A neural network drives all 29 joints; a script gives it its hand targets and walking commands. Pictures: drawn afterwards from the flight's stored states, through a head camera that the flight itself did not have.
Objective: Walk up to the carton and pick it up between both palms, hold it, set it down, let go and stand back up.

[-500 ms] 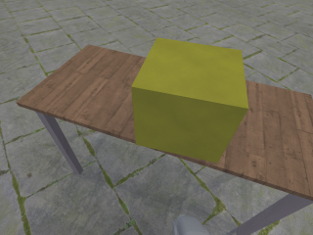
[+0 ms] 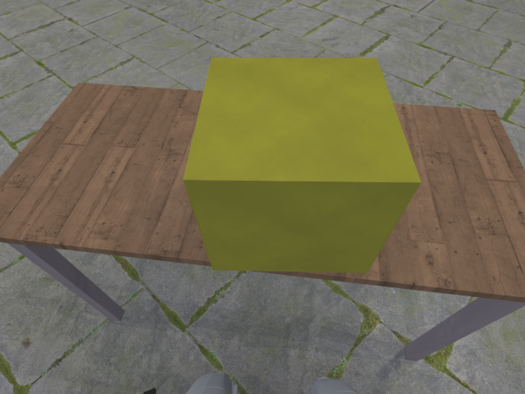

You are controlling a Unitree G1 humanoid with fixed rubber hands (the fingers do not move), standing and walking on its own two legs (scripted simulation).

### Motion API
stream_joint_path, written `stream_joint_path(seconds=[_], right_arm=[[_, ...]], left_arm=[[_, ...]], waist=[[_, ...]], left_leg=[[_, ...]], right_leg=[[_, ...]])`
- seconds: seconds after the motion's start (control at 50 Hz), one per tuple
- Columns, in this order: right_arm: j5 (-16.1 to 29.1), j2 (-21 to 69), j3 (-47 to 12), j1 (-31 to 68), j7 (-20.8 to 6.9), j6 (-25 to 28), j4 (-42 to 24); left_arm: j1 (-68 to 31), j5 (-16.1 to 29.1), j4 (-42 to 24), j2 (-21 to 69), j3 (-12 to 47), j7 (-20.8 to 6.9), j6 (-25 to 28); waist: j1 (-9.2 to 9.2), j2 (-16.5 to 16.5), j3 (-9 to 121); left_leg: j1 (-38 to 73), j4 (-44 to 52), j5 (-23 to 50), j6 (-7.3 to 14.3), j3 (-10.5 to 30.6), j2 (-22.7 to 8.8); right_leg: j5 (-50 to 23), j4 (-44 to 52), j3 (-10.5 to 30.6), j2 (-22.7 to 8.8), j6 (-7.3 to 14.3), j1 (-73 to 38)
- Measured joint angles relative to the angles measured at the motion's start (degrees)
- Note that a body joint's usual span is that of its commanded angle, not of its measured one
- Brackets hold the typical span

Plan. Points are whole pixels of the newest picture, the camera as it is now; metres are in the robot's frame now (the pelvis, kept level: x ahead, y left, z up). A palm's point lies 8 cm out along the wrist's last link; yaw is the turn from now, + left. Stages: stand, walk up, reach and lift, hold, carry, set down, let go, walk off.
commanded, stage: walk up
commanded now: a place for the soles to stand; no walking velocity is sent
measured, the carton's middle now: (291, 168) +0.46 -0.03 +0.06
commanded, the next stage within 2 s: none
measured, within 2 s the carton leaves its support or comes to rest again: neither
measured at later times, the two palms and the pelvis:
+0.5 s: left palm out of the picture +0.10 +0.22 -0.12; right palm out of the picture +0.04 -0.25 -0.12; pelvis -0.01 -0.01 +0.01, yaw -6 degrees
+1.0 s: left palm out of the picture +0.09 +0.22 -0.12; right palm out of the picture +0.03 -0.26 -0.11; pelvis +0.00 -0.02 +0.01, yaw -3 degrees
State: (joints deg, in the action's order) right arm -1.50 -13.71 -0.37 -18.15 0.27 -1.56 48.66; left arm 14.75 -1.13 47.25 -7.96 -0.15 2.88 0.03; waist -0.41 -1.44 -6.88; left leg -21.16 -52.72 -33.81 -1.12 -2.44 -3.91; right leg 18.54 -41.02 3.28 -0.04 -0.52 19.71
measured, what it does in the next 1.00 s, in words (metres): steps on the spot: left foot, then right foot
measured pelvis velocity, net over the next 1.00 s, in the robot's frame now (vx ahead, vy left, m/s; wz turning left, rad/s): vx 0.00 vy -0.02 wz -0.05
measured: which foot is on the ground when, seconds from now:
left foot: up 0.00-0.02, down 0.04-1.00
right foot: down 0.00-0.08, up 0.10-0.36, down 0.38-1.00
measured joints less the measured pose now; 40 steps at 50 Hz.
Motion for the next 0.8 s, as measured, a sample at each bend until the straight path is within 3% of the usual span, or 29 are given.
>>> stream_joint_path(seconds=[0.06,0.1,0.14,0.18,0.26,0.36,0.4,0.44,0.48,0.52,0.56,0.62,0.8], right_arm=[[0.40,0.47,0.72,2.77,0.22,1.82,-1.89],[0.30,1.79,0.53,3.90,0.47,2.17,-2.90],[0.60,2.97,0.19,4.51,0.75,1.72,-3.47],[0.60,4.10,-0.12,5.35,1.13,1.26,-3.53],[-0.10,5.02,-0.32,6.21,1.41,1.94,-4.33],[-0.68,3.88,0.15,6.44,1.36,2.04,-4.52],[-0.60,2.51,0.42,6.55,1.03,1.45,-3.87],[-0.12,1.07,0.62,6.25,0.74,0.61,-2.79],[0.56,0.61,0.39,5.34,1.01,-0.18,-1.93],[0.86,0.41,0.15,4.50,1.14,-0.23,-1.12],[0.87,0.35,0.08,3.59,0.96,0.39,-0.38],[0.61,0.83,-0.31,2.23,0.91,0.85,0.53],[0.54,1.15,-0.75,-0.07,0.54,1.79,1.86]], left_arm=[[-0.51,-0.28,1.78,-1.84,-0.01,-0.85,-1.45],[-1.20,-0.18,2.94,-3.53,-0.20,-1.34,-2.78],[-1.44,-0.30,3.07,-4.87,-0.79,-1.41,-3.99],[-1.83,-0.66,3.06,-6.21,-1.45,-1.51,-4.33],[-2.91,-1.23,3.01,-7.85,-2.24,-2.15,-3.91],[-3.81,-1.08,3.04,-7.46,-2.04,-3.03,-3.57],[-4.28,-0.92,3.30,-6.19,-1.84,-3.28,-3.00],[-4.36,-0.55,3.17,-4.53,-1.31,-3.53,-2.50],[-4.01,0.30,3.06,-3.73,-0.72,-3.58,-2.34],[-4.23,0.56,3.46,-3.04,-0.27,-3.45,-2.79],[-4.68,0.43,3.59,-2.64,0.28,-3.37,-3.20],[-5.30,0.67,3.80,-2.70,0.76,-3.73,-3.30],[-5.99,1.27,5.36,-3.21,1.46,-3.95,-2.78]], waist=[[-0.43,1.81,-0.21],[-0.65,3.76,0.35],[-0.45,3.88,1.54],[-0.59,4.06,1.84],[-0.73,4.36,1.33],[-0.21,3.41,-0.24],[0.08,1.37,-1.20],[0.83,-0.97,-1.61],[0.68,-0.43,-0.71],[0.79,-0.01,-0.32],[1.06,0.22,-0.06],[1.18,1.60,0.86],[1.65,2.65,2.58]], left_leg=[[2.41,9.95,16.44,-0.22,-0.97,0.28],[2.96,8.81,13.84,0.35,-2.79,0.97],[2.90,8.19,11.87,1.12,-2.96,0.18],[3.75,9.56,12.14,1.36,-3.31,-0.69],[4.39,13.21,14.54,0.74,-4.31,-1.54],[3.75,14.10,15.59,-0.18,-5.48,-2.41],[3.00,12.37,14.95,-0.90,-4.91,-3.86],[2.43,11.39,14.41,-0.29,-3.12,-4.70],[2.43,11.32,9.41,0.67,-1.74,-2.54],[3.42,13.54,12.18,1.19,-0.89,-1.34],[4.20,15.64,18.19,0.12,-0.34,-1.16],[5.01,16.81,17.55,-1.73,-0.31,-0.78],[5.75,19.40,18.47,-1.74,1.11,-0.64]], right_leg=[[1.78,-3.65,2.49,-0.70,-1.32,0.85],[4.94,-7.34,4.03,-1.00,-0.87,2.11],[12.43,-13.49,2.46,0.18,-0.85,3.57],[14.71,-17.70,0.48,0.65,-1.16,4.10],[12.87,-16.20,-1.75,-0.62,-1.83,3.53],[7.87,-3.71,-2.90,-2.32,-1.59,-0.74],[0.58,2.21,-3.98,-1.31,-0.65,-3.11],[0.06,2.82,-5.33,-0.08,0.26,-3.73],[1.08,2.03,-4.92,-0.71,0.88,-3.07],[1.46,2.02,-4.82,-1.07,1.13,-3.31],[1.58,1.91,-5.12,-1.11,1.21,-3.58],[1.92,1.66,-5.24,-1.55,1.35,-3.74],[0.87,5.06,-6.82,-1.53,1.52,-5.53]])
